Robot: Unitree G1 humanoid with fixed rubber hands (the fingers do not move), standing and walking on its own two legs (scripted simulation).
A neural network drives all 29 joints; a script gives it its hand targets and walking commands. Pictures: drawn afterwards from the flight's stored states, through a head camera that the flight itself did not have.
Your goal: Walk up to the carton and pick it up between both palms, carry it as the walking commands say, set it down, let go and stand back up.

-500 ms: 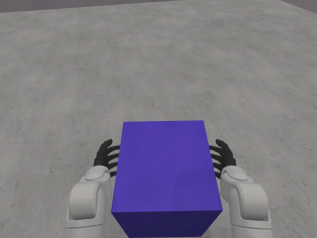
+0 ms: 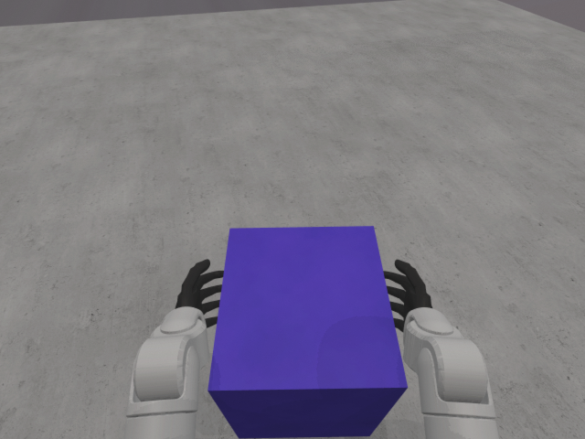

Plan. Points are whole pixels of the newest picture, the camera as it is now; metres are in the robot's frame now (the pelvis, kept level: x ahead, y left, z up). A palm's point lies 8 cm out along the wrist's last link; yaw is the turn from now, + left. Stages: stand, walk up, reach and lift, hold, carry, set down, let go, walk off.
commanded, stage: carry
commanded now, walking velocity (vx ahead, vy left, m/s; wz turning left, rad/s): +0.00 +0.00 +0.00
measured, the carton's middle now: (303, 337) +0.27 +0.00 -0.01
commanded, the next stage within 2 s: none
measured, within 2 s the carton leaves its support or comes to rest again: neither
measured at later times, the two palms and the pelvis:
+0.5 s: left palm (191, 319) +0.27 +0.15 +0.05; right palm (412, 321) +0.26 -0.14 +0.06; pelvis +0.00 +0.00 +0.00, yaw +0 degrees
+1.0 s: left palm (178, 296) +0.28 +0.17 +0.08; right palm (401, 290) +0.29 -0.12 +0.09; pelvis +0.06 +0.01 +0.00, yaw +1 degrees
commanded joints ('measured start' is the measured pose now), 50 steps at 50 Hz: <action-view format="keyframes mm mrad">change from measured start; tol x16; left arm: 1 -410 -743 -498 -91 -187 -35 -136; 22 -403 -688 -452 -20 -154 -115 -132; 28 -386 -900 -706 -455 -326 31 -104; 30 -295 -818 -666 -419 -293 97 -80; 31 -116 -467 -315 -68 58 1 -109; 32 -180 -445 -316 194 -28 34 -98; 33 -326 -784 -667 -157 -305 70 -88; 35 -446 -845 -727 -584 -338 89 -118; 50 -439 -838 -664 -488 -333 236 -85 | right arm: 1 -394 728 466 -105 185 -55 128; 22 -373 676 418 -26 150 -130 128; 28 -372 880 662 -457 328 19 103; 30 -291 797 626 -416 306 91 88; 31 -122 446 275 -66 -45 -6 119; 32 -194 434 302 188 48 23 108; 34 -367 821 707 -514 346 64 102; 50 -339 805 606 -455 308 211 70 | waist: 1 1 10 -208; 31 -1 25 -331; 37 5 24 34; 46 3 -94 -70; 50 -23 176 -73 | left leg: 1 47 106 -82 -88 195 11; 22 62 111 -74 -88 207 12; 30 89 160 -86 12 459 6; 35 -97 98 -138 -172 -518 73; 47 5 54 8 -89 -169 12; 50 214 230 -272 -266 -273 88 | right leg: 1 111 -97 88 -67 237 -19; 30 123 -134 79 5 460 -5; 34 75 -57 80 -104 -392 -47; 36 -11 -44 91 -121 -494 -31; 46 64 -183 228 -254 -373 -66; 50 -172 -58 -2 67 -110 27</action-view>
